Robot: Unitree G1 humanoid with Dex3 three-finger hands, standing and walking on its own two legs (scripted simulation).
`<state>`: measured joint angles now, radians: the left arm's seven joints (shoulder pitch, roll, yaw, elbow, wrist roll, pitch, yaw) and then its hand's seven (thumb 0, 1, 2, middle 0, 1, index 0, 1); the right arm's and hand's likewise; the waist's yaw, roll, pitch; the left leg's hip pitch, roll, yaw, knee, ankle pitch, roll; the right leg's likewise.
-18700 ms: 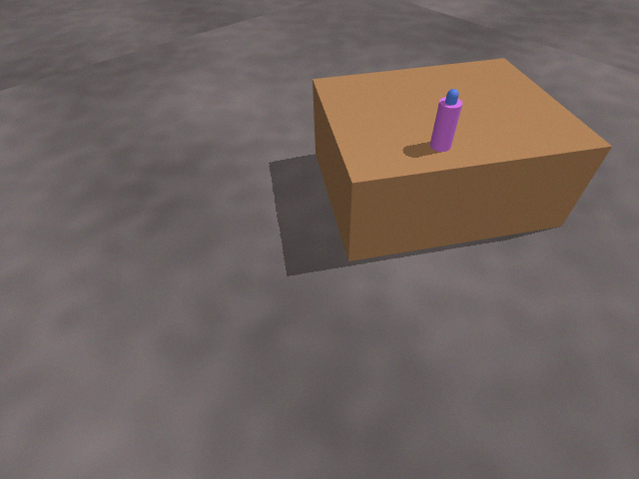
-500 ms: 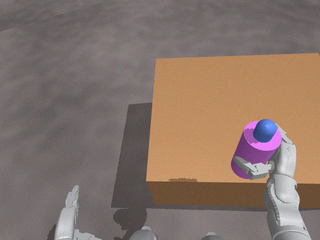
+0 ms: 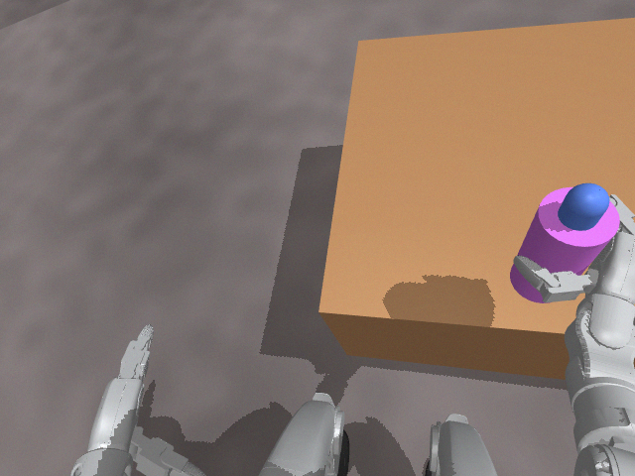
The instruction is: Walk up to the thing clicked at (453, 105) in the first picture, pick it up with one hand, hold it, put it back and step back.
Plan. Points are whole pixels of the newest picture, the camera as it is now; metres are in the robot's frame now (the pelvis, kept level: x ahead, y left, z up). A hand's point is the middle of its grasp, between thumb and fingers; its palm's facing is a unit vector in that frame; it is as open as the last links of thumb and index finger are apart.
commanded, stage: crouch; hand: right
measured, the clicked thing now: (560, 243) +0.42 -0.21 -0.02
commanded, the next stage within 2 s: lower in 0.60 s
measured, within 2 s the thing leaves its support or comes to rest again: neither
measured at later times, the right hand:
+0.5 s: hand (548, 234) +0.46 -0.22 -0.08, palm faces +0.34 +0.94 -0.03, open 10.6 cm
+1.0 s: hand (543, 241) +0.47 -0.23 -0.12, palm faces +0.34 +0.94 -0.02, open 10.6 cm
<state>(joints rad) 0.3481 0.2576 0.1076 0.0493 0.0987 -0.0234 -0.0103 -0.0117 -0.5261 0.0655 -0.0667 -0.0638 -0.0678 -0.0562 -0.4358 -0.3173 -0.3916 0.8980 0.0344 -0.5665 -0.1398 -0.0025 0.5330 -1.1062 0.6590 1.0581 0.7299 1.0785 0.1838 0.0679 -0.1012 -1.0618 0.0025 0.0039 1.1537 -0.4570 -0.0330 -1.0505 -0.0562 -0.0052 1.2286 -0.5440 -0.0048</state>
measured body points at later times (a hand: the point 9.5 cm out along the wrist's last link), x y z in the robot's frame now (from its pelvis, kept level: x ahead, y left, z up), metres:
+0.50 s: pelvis -0.01 +0.01 -0.03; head +0.15 -0.06 +0.38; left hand +0.16 +0.28 +0.02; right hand +0.44 -0.27 -0.08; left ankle +0.05 +0.14 -0.64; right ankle +0.02 -0.11 -0.64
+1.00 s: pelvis -0.01 +0.01 -0.06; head +0.17 -0.07 +0.35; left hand +0.17 +0.27 +0.02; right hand +0.45 -0.28 -0.12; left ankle +0.05 +0.14 -0.64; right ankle +0.02 -0.11 -0.64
